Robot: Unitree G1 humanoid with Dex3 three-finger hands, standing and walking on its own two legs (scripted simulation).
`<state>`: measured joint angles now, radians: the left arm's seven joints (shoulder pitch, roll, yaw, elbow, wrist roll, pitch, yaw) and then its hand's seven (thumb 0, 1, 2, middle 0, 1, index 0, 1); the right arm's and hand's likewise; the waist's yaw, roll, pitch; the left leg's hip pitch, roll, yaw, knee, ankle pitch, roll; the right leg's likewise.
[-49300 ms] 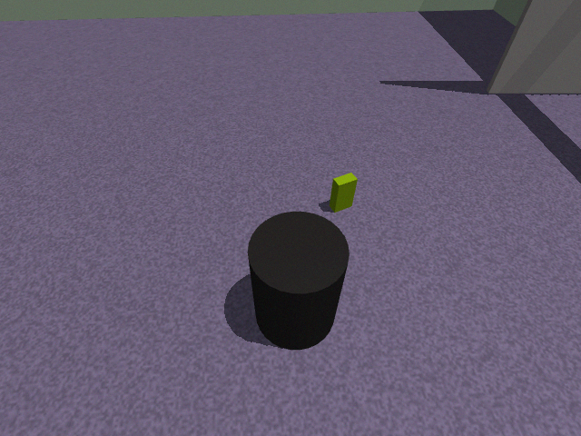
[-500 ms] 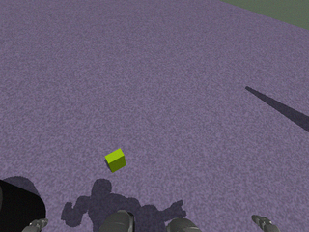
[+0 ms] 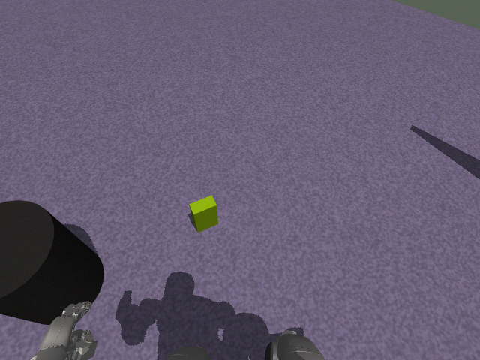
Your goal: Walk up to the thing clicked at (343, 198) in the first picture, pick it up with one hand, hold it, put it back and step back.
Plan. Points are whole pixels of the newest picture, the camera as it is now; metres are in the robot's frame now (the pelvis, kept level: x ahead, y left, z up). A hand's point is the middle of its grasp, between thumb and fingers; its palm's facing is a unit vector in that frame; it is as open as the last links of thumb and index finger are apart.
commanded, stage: step back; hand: left
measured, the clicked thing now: (204, 214) +0.66 +0.16 -0.66
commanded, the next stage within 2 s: none
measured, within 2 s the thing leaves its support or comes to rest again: neither
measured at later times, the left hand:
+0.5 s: hand out of the picture -0.08 +0.24 -0.13, palm faces -0.07 -0.91 -0.41, open 7.4 cm
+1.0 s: hand out of the picture -0.20 +0.25 -0.14, palm faces -0.04 -0.93 -0.36, open 7.4 cm
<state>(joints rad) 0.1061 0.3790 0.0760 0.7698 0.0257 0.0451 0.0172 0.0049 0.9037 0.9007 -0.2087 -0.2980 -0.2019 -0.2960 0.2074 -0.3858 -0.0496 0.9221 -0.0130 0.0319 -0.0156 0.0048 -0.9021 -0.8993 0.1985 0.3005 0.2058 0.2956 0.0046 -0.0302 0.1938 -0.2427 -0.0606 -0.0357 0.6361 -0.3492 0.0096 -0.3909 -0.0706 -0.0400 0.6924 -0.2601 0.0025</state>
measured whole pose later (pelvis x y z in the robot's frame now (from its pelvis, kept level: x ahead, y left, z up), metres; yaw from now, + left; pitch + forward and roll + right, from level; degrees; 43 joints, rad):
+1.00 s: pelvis -0.31 -0.01 +0.01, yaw -3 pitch -1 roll -1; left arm 0.15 0.39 0.07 0.83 0.02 0.06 0.02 0.00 0.91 0.90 -0.21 -0.30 -0.20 -0.30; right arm 0.14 -0.36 -0.04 0.85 -0.03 0.03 -0.01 0.00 -0.90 -0.90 0.20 0.30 0.21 0.30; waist 0.02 -0.04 0.15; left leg -0.33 0.02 -0.02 0.59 -0.24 0.01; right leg -0.38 0.06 0.12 1.04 -0.51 0.01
